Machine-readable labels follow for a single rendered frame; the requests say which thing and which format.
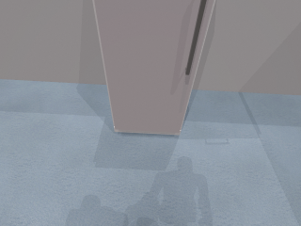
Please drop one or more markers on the fridge door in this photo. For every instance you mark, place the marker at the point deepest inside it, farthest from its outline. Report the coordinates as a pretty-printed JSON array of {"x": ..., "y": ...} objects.
[{"x": 146, "y": 46}]

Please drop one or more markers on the handle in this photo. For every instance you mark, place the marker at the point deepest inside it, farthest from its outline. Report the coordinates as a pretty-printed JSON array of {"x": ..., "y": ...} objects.
[{"x": 195, "y": 36}]

